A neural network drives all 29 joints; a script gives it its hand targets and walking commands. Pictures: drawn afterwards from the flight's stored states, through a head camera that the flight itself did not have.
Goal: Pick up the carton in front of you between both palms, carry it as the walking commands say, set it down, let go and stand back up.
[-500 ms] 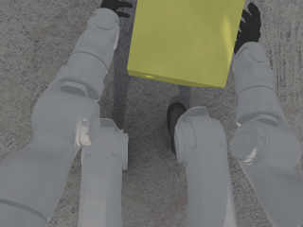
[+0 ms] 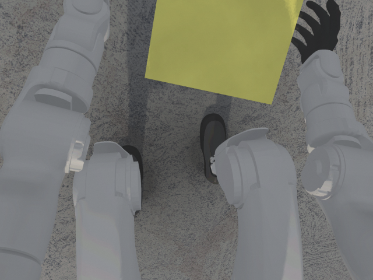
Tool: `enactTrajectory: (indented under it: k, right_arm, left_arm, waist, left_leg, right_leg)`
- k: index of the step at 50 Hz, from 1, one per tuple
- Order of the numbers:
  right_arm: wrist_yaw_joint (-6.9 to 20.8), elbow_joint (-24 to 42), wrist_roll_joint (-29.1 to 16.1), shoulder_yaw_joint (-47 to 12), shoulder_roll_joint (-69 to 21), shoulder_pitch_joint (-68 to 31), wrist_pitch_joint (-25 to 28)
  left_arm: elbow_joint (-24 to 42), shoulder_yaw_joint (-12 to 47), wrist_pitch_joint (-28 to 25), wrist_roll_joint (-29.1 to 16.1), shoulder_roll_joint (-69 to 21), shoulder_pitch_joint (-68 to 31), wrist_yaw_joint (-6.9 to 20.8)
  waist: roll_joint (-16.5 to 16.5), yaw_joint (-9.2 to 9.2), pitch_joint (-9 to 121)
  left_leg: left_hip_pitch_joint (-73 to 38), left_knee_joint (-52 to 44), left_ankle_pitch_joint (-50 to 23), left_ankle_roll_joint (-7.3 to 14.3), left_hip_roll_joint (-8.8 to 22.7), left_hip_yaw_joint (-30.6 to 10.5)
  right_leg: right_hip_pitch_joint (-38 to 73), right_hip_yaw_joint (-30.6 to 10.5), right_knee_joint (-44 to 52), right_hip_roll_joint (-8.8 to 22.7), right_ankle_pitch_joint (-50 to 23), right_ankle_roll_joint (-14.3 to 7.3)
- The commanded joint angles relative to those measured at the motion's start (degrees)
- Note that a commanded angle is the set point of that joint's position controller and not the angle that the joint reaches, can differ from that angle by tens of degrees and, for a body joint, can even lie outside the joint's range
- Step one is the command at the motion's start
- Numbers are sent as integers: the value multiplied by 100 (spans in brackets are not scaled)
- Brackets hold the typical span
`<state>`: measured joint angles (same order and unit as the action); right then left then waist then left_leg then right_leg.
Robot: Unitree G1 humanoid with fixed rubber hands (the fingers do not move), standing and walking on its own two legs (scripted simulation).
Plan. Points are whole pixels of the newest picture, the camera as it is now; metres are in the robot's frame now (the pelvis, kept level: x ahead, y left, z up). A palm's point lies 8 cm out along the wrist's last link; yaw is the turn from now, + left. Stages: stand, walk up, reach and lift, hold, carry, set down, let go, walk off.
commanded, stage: set down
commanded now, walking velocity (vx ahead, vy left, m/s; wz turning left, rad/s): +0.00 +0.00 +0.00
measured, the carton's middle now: (207, 36) +0.48 -0.10 -0.26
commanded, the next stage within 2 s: let go in 1.06 s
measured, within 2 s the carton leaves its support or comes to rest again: neither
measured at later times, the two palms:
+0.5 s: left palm out of the picture +0.57 +0.07 -0.04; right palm out of the picture +0.44 -0.29 -0.04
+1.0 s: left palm out of the picture +0.58 +0.08 +0.11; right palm out of the picture +0.44 -0.29 +0.12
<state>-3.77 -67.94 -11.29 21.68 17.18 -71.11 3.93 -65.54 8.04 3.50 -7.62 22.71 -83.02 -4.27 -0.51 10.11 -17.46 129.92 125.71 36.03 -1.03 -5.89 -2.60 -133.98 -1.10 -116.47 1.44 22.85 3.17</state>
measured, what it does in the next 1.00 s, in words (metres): rises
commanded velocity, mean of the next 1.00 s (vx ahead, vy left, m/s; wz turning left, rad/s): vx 0.00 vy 0.00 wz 0.00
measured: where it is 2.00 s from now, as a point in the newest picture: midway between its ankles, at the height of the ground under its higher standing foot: (172, 176)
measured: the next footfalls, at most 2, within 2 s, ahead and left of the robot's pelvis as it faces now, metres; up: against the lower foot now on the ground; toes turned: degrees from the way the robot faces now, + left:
none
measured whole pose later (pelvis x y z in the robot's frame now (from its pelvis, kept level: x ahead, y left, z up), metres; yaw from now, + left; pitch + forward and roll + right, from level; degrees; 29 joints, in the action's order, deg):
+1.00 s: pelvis +0.04 -0.01 +0.21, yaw +0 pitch +47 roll +0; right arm -3.4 -35.8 -4.3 22.2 6.4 -45.1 -7.7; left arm -51.0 -6.6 11.3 3.0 17.1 -62.4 0.1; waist 2.9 10.7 7.8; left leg 98.8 81.4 29.3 -1.0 -3.5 -2.7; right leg -103.9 -2.2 -75.6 -0.5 18.4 1.8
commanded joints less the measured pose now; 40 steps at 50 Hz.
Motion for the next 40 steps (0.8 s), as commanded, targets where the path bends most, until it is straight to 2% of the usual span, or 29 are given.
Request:
enactTrajectory:
  k: [1, 5, 8, 10, 12, 16, 19, 23, 31, 36, 40]
  right_arm:
    - [-34, 836, -385, -269, 440, -818, 127]
    - [-168, 1512, -587, -400, 597, -441, -9]
    - [-317, 2264, -452, -342, 687, -148, -234]
    - [-420, 2695, -263, -252, 672, 23, -423]
    - [-478, 2855, -80, -190, 502, 180, -590]
    - [-454, 2791, 184, -201, 31, 323, -720]
    - [-402, 2825, 274, -245, -189, 332, -721]
    - [-356, 3008, 299, -267, -303, 443, -764]
    - [-294, 3506, 439, -11, -220, 1008, -963]
    - [-185, 3730, 462, 73, -208, 1296, -1056]
    - [-85, 3757, 504, 84, -286, 1515, -1089]
  left_arm:
    - [1022, 84, -106, -110, 18, -1676, -27]
    - [1639, -125, 25, 13, 267, -1492, -122]
    - [2175, -332, 219, 128, 381, -1290, -178]
    - [2286, -493, 382, 192, 410, -1131, -184]
    - [2083, -641, 508, 240, 389, -935, -150]
    - [1385, -953, 526, 368, 259, -567, 6]
    - [990, -1116, 439, 476, 193, -382, 111]
    - [1081, -1256, 354, 605, 324, -402, 130]
    - [1842, -1154, 546, 674, 253, -287, 213]
    - [2130, -1167, 690, 762, 97, -72, 295]
    - [2137, -1276, 730, 869, -4, 178, 348]
  waist:
    - [1234, 416, 6607]
    - [1361, 385, 7779]
    - [1308, 453, 8488]
    - [1157, 520, 8523]
    - [961, 530, 8021]
    - [547, 379, 6926]
    - [372, 284, 6705]
    - [483, 247, 7170]
    - [940, 424, 8080]
    - [1151, 399, 8203]
    - [1147, 354, 8051]
  left_leg:
    - [-2684, -1319, -1514, -24, 419, 77]
    - [-3376, -1344, -1426, -43, 316, 283]
    - [-3753, -1552, -1180, -15, 200, 430]
    - [-3748, -1738, -966, 24, 133, 490]
    - [-3405, -1938, -686, 71, 99, 507]
    - [-2496, -2332, -348, 160, 69, 502]
    - [-2217, -2595, -336, 188, 52, 515]
    - [-2553, -2953, -407, 167, 8, 570]
    - [-3888, -3687, -933, 66, -77, 611]
    - [-4581, -4152, -1327, 1, -67, 582]
    - [-4875, -4572, -1491, -19, -56, 534]
  right_leg:
    - [3798, 485, 286, 12, -2051, -15]
    - [4555, 570, 441, -113, -2179, -32]
    - [5180, 661, 720, -243, -2069, -62]
    - [5380, 717, 954, -306, -1868, -51]
    - [5308, 734, 1181, -340, -1583, -20]
    - [5046, 655, 1550, -358, -1228, 58]
    - [5075, 604, 1785, -366, -1216, 117]
    - [5414, 611, 2121, -392, -1307, 160]
    - [5815, 744, 2849, -457, -1785, 125]
    - [5930, 812, 3269, -474, -2041, 106]
    - [6110, 811, 3655, -475, -2132, 103]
